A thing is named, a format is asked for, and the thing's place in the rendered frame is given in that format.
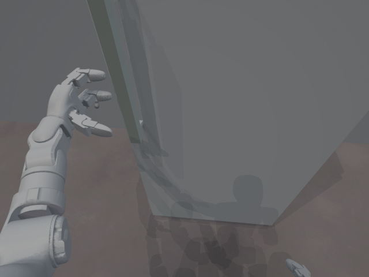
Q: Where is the robot right hand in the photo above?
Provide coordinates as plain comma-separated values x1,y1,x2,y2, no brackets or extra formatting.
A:
286,259,311,277

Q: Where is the fridge door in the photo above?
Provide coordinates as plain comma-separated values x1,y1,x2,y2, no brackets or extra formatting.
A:
86,0,369,226

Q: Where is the robot left hand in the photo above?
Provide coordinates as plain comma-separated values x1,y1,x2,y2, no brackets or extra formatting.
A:
47,68,113,137

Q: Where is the robot left upper arm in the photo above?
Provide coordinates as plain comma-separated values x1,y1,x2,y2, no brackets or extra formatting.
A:
0,214,72,277

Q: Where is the handle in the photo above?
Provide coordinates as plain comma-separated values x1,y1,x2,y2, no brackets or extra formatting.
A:
87,0,144,144

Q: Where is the robot left forearm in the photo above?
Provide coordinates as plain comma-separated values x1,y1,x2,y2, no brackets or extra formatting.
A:
0,116,73,240

